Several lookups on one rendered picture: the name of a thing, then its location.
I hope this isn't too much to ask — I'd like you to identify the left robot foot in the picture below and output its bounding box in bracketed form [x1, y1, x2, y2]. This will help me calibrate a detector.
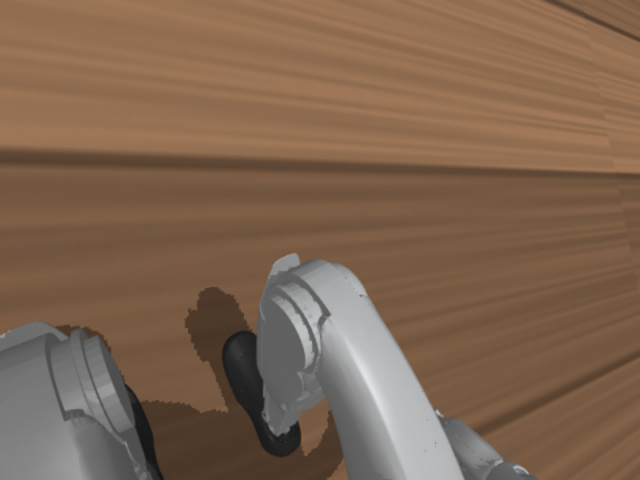
[124, 383, 164, 480]

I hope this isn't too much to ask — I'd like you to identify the right robot hand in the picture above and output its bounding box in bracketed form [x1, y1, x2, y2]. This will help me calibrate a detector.
[433, 407, 506, 480]

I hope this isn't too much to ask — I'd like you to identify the right robot foot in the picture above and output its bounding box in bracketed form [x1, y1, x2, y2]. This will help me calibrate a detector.
[222, 331, 301, 457]

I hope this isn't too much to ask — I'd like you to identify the right robot arm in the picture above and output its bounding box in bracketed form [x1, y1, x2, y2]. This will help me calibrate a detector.
[486, 461, 540, 480]

